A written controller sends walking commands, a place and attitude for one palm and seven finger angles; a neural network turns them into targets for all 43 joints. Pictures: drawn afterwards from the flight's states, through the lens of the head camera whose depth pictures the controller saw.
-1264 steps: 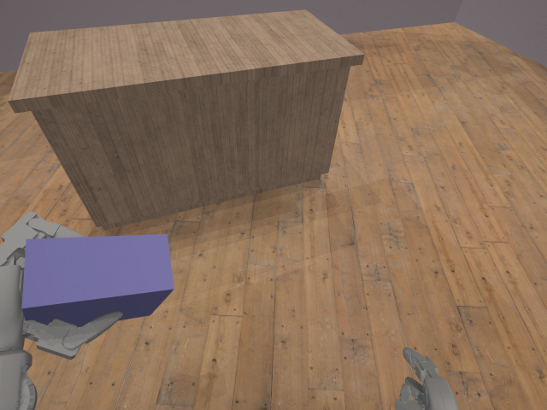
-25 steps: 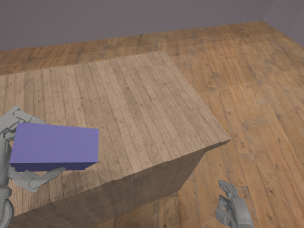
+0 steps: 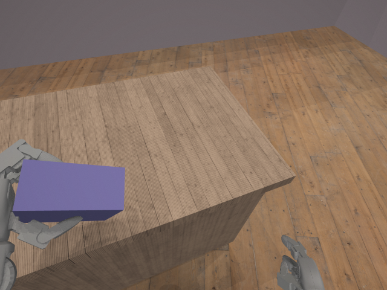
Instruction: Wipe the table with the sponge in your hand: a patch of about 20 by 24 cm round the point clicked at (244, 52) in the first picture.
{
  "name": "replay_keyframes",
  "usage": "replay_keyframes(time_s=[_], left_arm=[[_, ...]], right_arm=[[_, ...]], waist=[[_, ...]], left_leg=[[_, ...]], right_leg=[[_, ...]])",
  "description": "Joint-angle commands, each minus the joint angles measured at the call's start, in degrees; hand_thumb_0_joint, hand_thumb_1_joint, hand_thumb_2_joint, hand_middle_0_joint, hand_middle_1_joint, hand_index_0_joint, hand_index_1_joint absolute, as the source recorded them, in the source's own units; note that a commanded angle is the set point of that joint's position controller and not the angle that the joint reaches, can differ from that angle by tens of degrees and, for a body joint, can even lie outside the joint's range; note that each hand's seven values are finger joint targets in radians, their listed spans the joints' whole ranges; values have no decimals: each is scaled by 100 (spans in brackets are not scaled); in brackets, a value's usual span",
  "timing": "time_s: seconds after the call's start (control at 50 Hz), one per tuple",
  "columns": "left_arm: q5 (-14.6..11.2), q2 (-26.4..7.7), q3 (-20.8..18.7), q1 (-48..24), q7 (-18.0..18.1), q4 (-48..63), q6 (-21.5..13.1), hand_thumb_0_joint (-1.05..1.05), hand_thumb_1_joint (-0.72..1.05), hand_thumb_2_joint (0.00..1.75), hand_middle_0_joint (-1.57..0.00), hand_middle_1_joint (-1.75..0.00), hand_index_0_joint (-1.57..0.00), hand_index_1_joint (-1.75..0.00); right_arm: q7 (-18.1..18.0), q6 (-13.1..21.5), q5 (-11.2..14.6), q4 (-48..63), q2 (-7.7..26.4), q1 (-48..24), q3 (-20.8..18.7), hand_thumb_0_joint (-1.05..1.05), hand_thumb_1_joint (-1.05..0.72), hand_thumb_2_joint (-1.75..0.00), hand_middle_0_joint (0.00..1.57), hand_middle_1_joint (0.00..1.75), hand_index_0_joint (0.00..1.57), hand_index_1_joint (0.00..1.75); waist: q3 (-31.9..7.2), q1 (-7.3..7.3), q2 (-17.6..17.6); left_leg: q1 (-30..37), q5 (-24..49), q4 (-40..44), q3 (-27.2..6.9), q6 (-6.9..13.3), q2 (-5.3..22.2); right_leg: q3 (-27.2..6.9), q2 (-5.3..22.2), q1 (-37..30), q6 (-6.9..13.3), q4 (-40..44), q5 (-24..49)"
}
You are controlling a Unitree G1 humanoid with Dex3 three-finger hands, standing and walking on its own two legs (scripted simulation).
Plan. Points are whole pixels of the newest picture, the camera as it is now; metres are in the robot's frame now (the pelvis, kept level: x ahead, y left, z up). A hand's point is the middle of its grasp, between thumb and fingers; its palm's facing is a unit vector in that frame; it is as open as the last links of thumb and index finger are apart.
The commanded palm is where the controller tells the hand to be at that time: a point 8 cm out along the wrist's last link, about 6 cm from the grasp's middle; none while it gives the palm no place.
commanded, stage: shuffle to correct the standing spot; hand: left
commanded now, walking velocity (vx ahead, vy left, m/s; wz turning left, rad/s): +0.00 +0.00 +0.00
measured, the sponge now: (87, 195) +0.23 +0.20 +0.12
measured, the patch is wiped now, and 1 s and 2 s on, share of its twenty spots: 0.00 0.00 0.00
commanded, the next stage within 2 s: come to a stop and stand still in 0.64 s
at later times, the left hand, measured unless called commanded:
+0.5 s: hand (83, 195) +0.22 +0.20 +0.15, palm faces +0.32 -0.86 -0.40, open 10.7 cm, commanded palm +0.16 +0.23 +0.17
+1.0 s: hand (120, 187) +0.24 +0.15 +0.15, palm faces +0.33 -0.84 -0.43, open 10.7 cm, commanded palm +0.18 +0.19 +0.17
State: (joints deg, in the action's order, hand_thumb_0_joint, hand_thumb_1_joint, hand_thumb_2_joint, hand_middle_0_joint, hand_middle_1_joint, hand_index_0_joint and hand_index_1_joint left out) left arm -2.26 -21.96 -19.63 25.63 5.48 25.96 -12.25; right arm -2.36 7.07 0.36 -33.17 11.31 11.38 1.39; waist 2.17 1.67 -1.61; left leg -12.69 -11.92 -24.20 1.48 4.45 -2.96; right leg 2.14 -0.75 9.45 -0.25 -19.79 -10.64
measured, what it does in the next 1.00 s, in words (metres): shifts its weight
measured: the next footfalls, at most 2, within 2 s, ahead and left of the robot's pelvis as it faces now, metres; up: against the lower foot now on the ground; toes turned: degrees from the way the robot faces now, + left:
none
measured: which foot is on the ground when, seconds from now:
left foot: down 0.00-1.00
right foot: down 0.00-1.00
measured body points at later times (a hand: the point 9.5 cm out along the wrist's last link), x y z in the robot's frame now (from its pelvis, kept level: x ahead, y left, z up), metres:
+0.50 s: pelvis -0.01 -0.05 +0.00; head +0.02 -0.03 +0.45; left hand +0.19 +0.24 +0.17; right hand +0.17 -0.27 -0.08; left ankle +0.01 +0.06 -0.74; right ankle +0.00 -0.13 -0.74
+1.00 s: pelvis +0.02 -0.09 +0.00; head +0.04 -0.09 +0.45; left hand +0.21 +0.19 +0.17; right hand +0.19 -0.34 -0.09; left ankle +0.01 +0.06 -0.74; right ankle +0.00 -0.13 -0.74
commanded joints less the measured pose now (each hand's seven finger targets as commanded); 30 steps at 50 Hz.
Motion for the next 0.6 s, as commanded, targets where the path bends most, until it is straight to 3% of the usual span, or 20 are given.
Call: replay_keyframes(time_s=[0.0, 0.02, 0.1, 0.12, 0.14, 0.2, 0.22, 0.24, 0.3, 0.32, 0.4, 0.42, 0.58], left_arm=[[-91, -947, -671, -537, 127, 1409, -416, 0, 10, 130, -120, -160, -120, -160], [-115, -773, -506, -574, 101, 1306, -427, 0, 10, 130, -120, -160, -120, -160], [-116, -974, -687, -789, 116, 1473, -402, 0, 10, 130, -120, -160, -120, -160], [-135, -801, -514, -800, 85, 1398, -403, 0, 10, 130, -120, -160, -120, -160], [-138, -855, -554, -824, 85, 1422, -388, 0, 10, 130, -120, -160, -120, -160], [-122, -954, -676, -804, 85, 1481, -350, 0, 10, 130, -120, -160, -120, -160], [-157, -781, -514, -740, 55, 1369, -338, 0, 10, 130, -120, -160, -120, -160], [-151, -835, -569, -755, 58, 1405, -316, 0, 10, 130, -120, -160, -120, -160], [-150, -975, -734, -624, 63, 1492, -271, 0, 10, 130, -120, -160, -120, -160], [-191, -829, -594, -569, 37, 1398, -252, 0, 10, 130, -120, -160, -120, -160], [-218, -1048, -828, -461, 35, 1545, -183, 0, 10, 130, -120, -160, -120, -160], [-252, -903, -693, -423, 13, 1451, -166, 0, 10, 130, -120, -160, -120, -160], [-328, -1039, -777, -484, 38, 1545, -42, 0, 10, 130, -120, -160, -120, -160]], right_arm=[[-61, 347, 37, 879, 799, -554, -313, 0, -90, -90, 20, 30, 20, 30], [-56, 322, 10, 841, 795, -501, -284, 0, -90, -90, 20, 30, 20, 30], [-66, 312, 36, 862, 760, -579, -323, 0, -90, -90, 20, 30, 20, 30], [-49, 279, 4, 853, 767, -514, -309, 0, -90, -90, 20, 30, 20, 30], [-38, 287, 24, 886, 745, -507, -344, 0, -90, -90, 20, 30, 20, 30], [-5, 262, 29, 913, 738, -577, -357, 0, -90, -90, 20, 30, 20, 30], [12, 225, 5, 912, 727, -520, -332, 0, -90, -90, 20, 30, 20, 30], [25, 229, 24, 955, 723, -500, -370, 0, -90, -90, 20, 30, 20, 30], [44, 211, 40, 984, 724, -575, -377, 0, -90, -90, 20, 30, 20, 30], [49, 177, 15, 993, 724, -527, -354, 0, -90, -90, 20, 30, 20, 30], [37, 174, 43, 1032, 745, -555, -415, 0, -90, -90, 20, 30, 20, 30], [34, 151, 17, 1027, 738, -504, -392, 0, -90, -90, 20, 30, 20, 30], [-36, 147, 38, 1010, 783, -455, -493, 0, -90, -90, 20, 30, 20, 30]], waist=[[-895, -40, 685], [-852, -46, 608], [-878, -48, 765], [-844, -54, 806], [-857, -48, 883], [-857, -42, 921], [-830, -48, 883], [-824, -46, 840], [-869, -45, 822], [-853, -57, 758], [-967, -64, 652], [-948, -81, 599], [-906, -122, 391]], left_leg=[[66, 838, 608, -737, -516, 711], [48, 779, 713, -760, -546, 733], [291, 1003, 782, -816, -663, 870], [280, 1069, 829, -848, -669, 919], [315, 1090, 823, -888, -686, 1000], [337, 992, 837, -865, -672, 1096], [202, 886, 897, -925, -642, 1135], [201, 922, 845, -942, -630, 1186], [199, 769, 739, -814, -566, 1157], [62, 695, 748, -835, -524, 1163], [148, 619, 420, -644, -411, 1085], [52, 429, 386, -614, -368, 1050], [132, 10, -265, -314, -288, 816]], right_leg=[[-348, 262, -491, 118, 12, 788], [-277, 203, -444, 100, 24, 652], [-273, 106, -289, 75, -40, 518], [-221, 67, -238, 70, -64, 446], [-253, 96, -216, 75, -89, 364], [-234, 52, -116, 69, -168, 219], [-201, 39, -147, 65, -177, 157], [-231, 70, -170, 73, -170, 164], [-233, 63, -126, 81, -145, 244], [-221, 61, -185, 77, -136, 257], [-355, 135, -128, 111, -44, 494], [-366, 151, -118, 112, 0, 437], [-877, 403, 293, 269, 173, 284]])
